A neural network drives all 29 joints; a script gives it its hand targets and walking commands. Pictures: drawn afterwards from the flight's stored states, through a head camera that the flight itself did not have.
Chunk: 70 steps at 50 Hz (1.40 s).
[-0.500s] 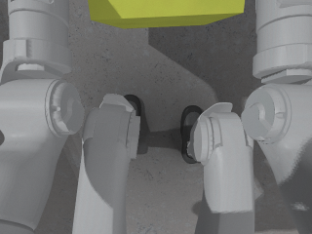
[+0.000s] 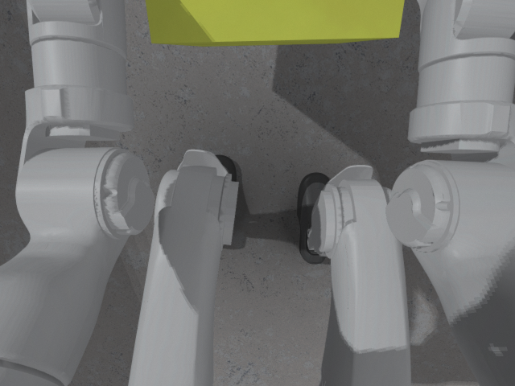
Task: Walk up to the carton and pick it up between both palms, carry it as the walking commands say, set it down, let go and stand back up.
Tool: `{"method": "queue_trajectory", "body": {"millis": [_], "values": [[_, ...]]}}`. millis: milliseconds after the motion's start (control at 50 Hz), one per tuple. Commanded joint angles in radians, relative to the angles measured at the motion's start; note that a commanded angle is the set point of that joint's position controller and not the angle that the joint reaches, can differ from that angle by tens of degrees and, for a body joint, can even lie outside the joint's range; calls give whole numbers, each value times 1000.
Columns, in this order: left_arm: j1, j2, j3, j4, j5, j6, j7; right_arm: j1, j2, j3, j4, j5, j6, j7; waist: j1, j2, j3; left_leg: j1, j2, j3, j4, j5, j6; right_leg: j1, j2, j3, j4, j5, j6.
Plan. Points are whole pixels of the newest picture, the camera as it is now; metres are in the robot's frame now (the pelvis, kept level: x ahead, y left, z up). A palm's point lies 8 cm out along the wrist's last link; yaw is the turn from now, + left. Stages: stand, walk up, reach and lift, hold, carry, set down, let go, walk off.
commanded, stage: reach and lift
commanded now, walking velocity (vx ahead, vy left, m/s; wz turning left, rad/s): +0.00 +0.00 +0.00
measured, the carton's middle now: out of the picture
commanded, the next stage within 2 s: none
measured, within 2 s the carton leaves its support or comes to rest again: neither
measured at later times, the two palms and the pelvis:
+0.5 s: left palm out of the picture +0.54 +0.20 -0.05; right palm out of the picture +0.56 -0.10 -0.04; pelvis -0.01 +0.00 +0.05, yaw +0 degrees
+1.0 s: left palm out of the picture +0.51 +0.19 +0.02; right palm out of the picture +0.54 -0.10 +0.03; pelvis -0.02 +0.00 +0.10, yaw +0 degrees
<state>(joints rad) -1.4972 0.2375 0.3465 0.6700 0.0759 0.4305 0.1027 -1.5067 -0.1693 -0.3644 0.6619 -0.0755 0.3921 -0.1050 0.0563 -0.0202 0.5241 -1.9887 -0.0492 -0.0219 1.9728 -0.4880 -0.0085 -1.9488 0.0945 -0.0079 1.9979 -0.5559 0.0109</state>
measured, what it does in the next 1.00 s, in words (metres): rises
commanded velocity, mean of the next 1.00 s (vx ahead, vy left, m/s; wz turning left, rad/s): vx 0.00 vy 0.00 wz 0.00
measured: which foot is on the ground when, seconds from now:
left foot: down 0.00-1.00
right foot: down 0.00-1.00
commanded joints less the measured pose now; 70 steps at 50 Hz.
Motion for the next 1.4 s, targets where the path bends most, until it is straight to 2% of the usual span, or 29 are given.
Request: {"method": "queue_trajectory", "body": {"millis": [0,120,160,180,220,300,320,340,360,380,460,480,520,540,620,640,820,840,860,880,900,960,1040,1120,1180,1240,1320,1340,1380], "values": [[-702,-1065,-472,-141,-198,-39,-300,-704,1047,513,-110,164,-6,285,25,-13,-2153,807,-73,61,-163,308,14,516,86,-56,-173,235,-13],[-731,-1046,-456,-177,-140,-35,-327,-590,1109,458,0,111,19,304,38,13,-2196,777,-81,79,-198,281,6,540,80,-44,-224,243,-7],[-728,-1105,-519,-205,-178,-18,-328,-652,1068,485,-108,138,13,300,-17,56,-2331,892,-74,72,-196,330,-4,587,89,-56,-228,275,-13],[-704,-1103,-521,-198,-176,-11,-326,-736,1026,548,-207,163,2,293,29,53,-2397,898,-84,86,-209,348,-9,675,92,-42,-240,313,-14],[-756,-1084,-532,-239,-204,-9,-313,-676,1072,535,-139,154,27,289,-18,-3,-2351,894,-80,70,-216,308,3,643,90,-41,-265,255,-4],[-749,-1066,-511,-263,-166,-8,-307,-652,1096,525,-109,168,30,298,52,30,-2357,958,-79,69,-261,305,1,607,90,-40,-291,230,-7],[-767,-1075,-519,-212,-175,-4,-307,-677,1040,496,-94,137,27,299,1,35,-2279,910,-72,53,-266,255,-5,561,86,-42,-296,198,-13],[-720,-1070,-502,-222,-158,-3,-306,-642,1116,519,-77,153,33,309,54,22,-2306,947,-82,69,-277,282,7,585,95,-40,-301,200,-8],[-711,-1095,-498,-198,-157,-5,-311,-631,1100,509,-67,129,37,312,6,-8,-2312,936,-74,73,-271,251,5,610,86,-44,-311,183,-3],[-703,-1089,-488,-204,-146,-5,-317,-627,1087,492,-61,131,36,311,47,37,-2291,899,-78,82,-287,248,2,633,82,-30,-316,191,-10],[-648,-1175,-532,-207,-174,6,-318,-598,1133,529,-112,146,34,314,8,47,-2362,1023,-80,74,-306,303,-5,656,91,-32,-347,236,-9],[-614,-1139,-508,-210,-146,2,-318,-599,1150,540,-124,165,30,319,67,63,-2339,993,-88,83,-326,317,-2,660,89,-34,-354,250,-4],[-611,-1128,-494,-185,-139,-4,-322,-578,1133,537,-100,139,35,318,46,-6,-2295,956,-77,63,-322,287,7,637,87,-38,-354,219,-4],[-680,-1153,-524,-242,-178,-7,-320,-578,1133,525,-106,108,30,313,-25,-33,-2377,974,-86,52,-317,306,-3,677,94,-53,-351,256,-8],[-565,-1127,-498,-159,-124,5,-336,-544,1118,546,-111,109,33,316,52,-12,-2263,913,-84,67,-360,280,8,696,92,-26,-392,237,-10],[-612,-1168,-563,-232,-160,0,-336,-498,1160,539,-98,127,36,321,-1,20,-2323,980,-86,72,-358,293,2,714,96,-34,-402,247,-5],[-584,-1184,-602,-292,-187,13,-317,-599,1162,628,-278,177,28,306,5,-20,-2508,1173,-87,28,-420,365,8,851,98,-28,-447,313,-2],[-593,-1216,-605,-227,-194,20,-324,-539,1072,550,-181,130,28,312,-53,46,-2358,1128,-87,38,-433,292,-13,764,94,-24,-474,244,-16],[-612,-1144,-566,-264,-162,11,-315,-560,1112,569,-153,147,34,322,35,35,-2374,1142,-84,58,-426,275,-10,750,92,-13,-474,199,-11],[-588,-1184,-550,-190,-150,22,-314,-548,1096,518,-108,129,35,327,9,80,-2264,1098,-83,48,-448,195,-11,724,84,-12,-483,145,-22],[-579,-1153,-528,-219,-121,16,-311,-599,1108,560,-148,141,32,332,74,42,-2294,1097,-87,58,-457,189,-8,730,81,-7,-497,118,-14],[-603,-1162,-544,-219,-149,18,-317,-541,1129,519,-98,122,43,336,-18,0,-2240,1130,-81,32,-509,167,3,768,88,-30,-524,142,-9],[-578,-1228,-586,-231,-172,10,-340,-466,1179,535,-99,107,39,335,-23,2,-2316,1108,-87,60,-517,192,-1,893,82,-16,-563,165,-6],[-418,-1213,-564,-204,-103,10,-344,-453,1220,582,-154,145,30,351,55,39,-2283,1184,-89,59,-545,270,4,877,85,-10,-576,234,-3],[-551,-1199,-610,-314,-170,-9,-350,-410,1233,580,-158,103,36,331,-25,-40,-2352,1196,-97,35,-563,285,7,955,89,-3,-607,260,-3],[-491,-1244,-690,-376,-189,3,-337,-407,1197,626,-257,150,23,334,-17,69,-2470,1360,-95,32,-585,387,-13,974,94,-12,-615,349,-20],[-443,-1219,-604,-282,-150,-5,-321,-496,1129,654,-276,152,9,335,42,21,-2304,1243,-93,46,-596,280,-5,971,77,15,-642,230,-8],[-470,-1251,-642,-328,-176,-9,-323,-469,1153,671,-301,147,16,328,-1,-8,-2397,1323,-100,37,-611,310,-1,1036,78,5,-665,257,2],[-460,-1213,-641,-346,-164,-9,-310,-387,1199,647,-204,154,30,326,16,-19,-2392,1346,-91,30,-626,316,2,1026,89,15,-658,256,-2]]}}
